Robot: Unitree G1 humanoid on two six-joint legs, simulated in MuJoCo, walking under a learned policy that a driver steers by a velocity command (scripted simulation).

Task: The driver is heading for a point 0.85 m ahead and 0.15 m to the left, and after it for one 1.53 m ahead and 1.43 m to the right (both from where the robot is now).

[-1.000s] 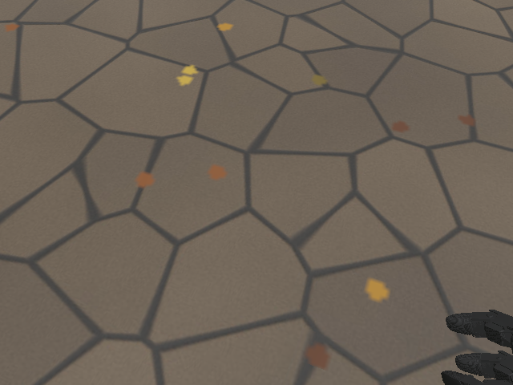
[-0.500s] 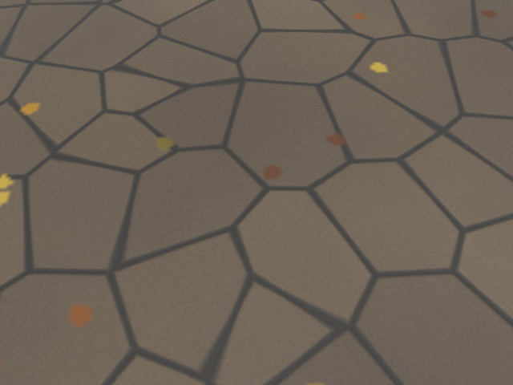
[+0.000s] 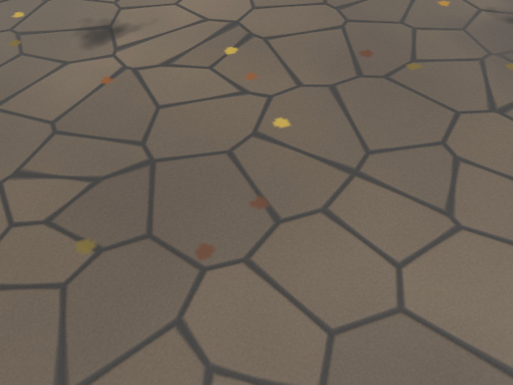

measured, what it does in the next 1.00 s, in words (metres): walks ahead: left foot, then right foot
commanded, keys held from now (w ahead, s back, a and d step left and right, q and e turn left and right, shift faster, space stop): w+q+shift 0.32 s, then w+e+shift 0.66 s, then e+shift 0.02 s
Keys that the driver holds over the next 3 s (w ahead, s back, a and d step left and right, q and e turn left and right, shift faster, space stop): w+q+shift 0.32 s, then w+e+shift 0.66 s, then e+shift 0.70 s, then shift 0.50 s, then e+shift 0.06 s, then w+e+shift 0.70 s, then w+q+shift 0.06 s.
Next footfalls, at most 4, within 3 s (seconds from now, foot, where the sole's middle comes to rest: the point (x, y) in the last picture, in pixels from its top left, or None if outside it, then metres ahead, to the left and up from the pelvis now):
0.22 left None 0.04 0.16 -0.78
0.66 right None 0.50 0.20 -0.78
1.04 left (136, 264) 0.92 0.45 -0.78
1.42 right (230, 216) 1.10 0.16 -0.78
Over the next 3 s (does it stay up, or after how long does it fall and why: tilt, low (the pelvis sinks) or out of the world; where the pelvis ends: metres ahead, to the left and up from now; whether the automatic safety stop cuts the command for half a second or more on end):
stays up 1.18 0.03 -0.03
